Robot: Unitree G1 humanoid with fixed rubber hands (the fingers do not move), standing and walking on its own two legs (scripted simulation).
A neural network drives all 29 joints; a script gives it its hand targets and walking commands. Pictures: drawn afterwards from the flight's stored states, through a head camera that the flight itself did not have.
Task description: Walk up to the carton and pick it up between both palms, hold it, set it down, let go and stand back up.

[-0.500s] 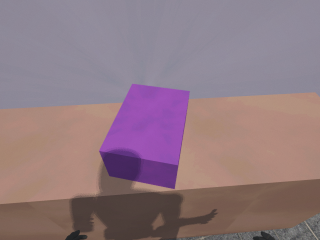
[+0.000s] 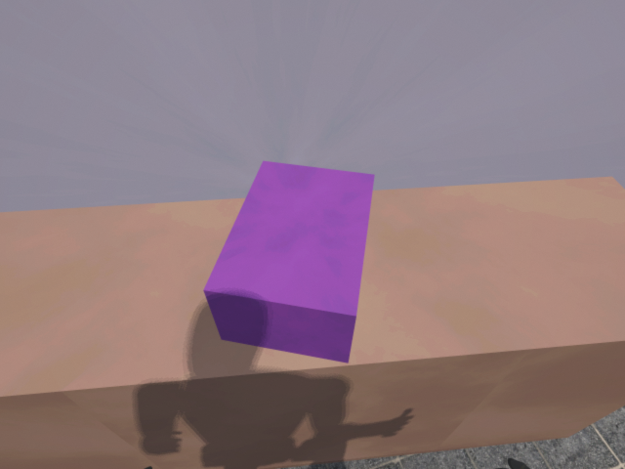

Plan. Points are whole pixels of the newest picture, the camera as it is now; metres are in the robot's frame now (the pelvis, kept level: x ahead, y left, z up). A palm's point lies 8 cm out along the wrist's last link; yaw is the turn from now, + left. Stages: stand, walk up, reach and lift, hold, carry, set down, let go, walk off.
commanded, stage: walk up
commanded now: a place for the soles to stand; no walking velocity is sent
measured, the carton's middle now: (301, 253) +0.48 +0.04 -0.03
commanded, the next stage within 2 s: reach and lift in 0.30 s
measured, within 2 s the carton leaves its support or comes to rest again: neither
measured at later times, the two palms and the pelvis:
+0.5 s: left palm out of the picture +0.17 +0.26 -0.10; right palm out of the picture +0.15 -0.25 -0.10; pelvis +0.00 +0.01 -0.01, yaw +1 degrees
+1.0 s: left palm (110, 452) +0.18 +0.26 -0.05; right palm (483, 460) +0.17 -0.19 -0.05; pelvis +0.02 +0.02 +0.02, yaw +0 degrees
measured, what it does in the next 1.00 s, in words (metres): stands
